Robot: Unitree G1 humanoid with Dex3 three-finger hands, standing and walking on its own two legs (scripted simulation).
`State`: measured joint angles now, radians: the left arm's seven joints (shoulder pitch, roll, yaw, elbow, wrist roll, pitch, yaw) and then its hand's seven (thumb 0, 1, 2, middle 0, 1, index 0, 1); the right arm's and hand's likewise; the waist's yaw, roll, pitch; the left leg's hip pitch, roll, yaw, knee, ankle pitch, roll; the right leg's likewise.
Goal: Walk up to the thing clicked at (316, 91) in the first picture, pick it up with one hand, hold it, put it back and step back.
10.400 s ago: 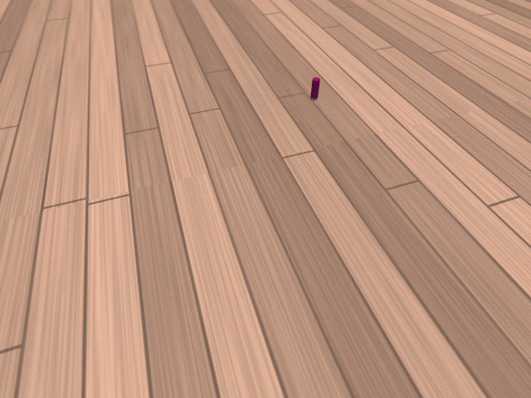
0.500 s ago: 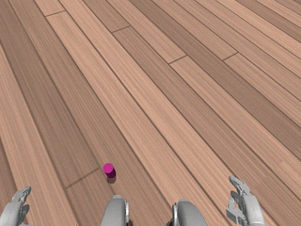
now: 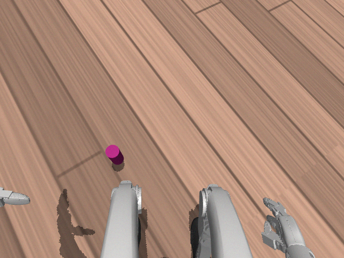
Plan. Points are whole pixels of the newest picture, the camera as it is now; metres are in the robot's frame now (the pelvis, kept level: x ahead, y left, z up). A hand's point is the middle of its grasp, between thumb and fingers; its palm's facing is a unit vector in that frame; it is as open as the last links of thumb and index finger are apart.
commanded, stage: go down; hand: left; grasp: from the side
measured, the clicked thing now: (115, 155) +0.43 +0.23 -0.45
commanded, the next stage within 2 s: approach in 1.32 s
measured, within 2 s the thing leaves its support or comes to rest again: neither
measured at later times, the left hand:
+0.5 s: hand (11, 159) +0.33 +0.39 -0.09, palm faces +0.17 -0.96 -0.22, open 16.7 cm
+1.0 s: hand (13, 155) +0.34 +0.40 -0.11, palm faces +0.17 -0.97 -0.19, open 17.1 cm
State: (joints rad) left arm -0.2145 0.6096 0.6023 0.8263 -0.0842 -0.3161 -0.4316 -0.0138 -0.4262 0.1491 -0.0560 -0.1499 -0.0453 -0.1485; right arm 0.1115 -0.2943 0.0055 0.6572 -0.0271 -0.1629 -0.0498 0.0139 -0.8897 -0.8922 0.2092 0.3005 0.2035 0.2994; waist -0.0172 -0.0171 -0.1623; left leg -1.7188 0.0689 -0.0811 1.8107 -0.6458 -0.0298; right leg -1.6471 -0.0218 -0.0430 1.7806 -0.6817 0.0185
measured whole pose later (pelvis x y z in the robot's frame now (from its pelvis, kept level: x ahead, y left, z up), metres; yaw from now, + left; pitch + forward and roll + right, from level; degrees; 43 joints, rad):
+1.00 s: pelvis -0.03 +0.00 -0.12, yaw -3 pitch +31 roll -6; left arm -0.48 0.83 0.77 0.99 -0.14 -0.37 -0.64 -0.01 -0.45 0.14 -0.03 -0.12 -0.02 -0.12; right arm 0.10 -0.34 0.08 0.68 -0.04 -0.15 -0.03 0.01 -0.91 -0.90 0.21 0.30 0.20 0.30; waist -0.05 -0.03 -0.11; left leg -2.08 0.06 -0.14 2.19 -0.66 -0.03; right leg -1.99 -0.01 -0.06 2.14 -0.70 0.03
